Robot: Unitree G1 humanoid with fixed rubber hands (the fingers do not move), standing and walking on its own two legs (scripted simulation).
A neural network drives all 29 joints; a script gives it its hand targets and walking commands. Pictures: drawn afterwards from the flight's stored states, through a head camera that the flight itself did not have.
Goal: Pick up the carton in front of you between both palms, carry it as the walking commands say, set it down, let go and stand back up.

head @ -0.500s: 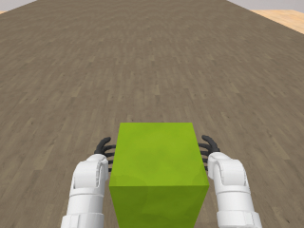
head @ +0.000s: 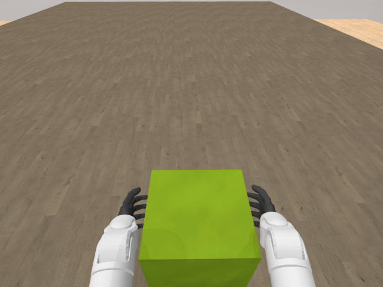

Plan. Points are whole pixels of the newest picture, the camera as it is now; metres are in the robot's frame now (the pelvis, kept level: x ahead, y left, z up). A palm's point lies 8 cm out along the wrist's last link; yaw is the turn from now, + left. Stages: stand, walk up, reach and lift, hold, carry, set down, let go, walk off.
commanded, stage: carry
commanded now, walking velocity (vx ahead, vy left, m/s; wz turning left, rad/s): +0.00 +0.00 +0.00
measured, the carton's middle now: (196, 236) +0.30 +0.00 -0.04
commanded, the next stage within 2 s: hold in 0.22 s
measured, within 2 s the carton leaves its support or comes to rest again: neither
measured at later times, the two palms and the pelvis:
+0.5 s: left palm (146, 205) +0.32 +0.11 +0.05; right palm (285, 218) +0.28 -0.18 +0.06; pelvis +0.01 +0.01 +0.01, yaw -7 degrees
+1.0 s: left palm (145, 200) +0.34 +0.12 +0.05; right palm (278, 208) +0.31 -0.18 +0.05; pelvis +0.04 +0.00 +0.01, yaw -6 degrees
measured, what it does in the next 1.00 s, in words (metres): stands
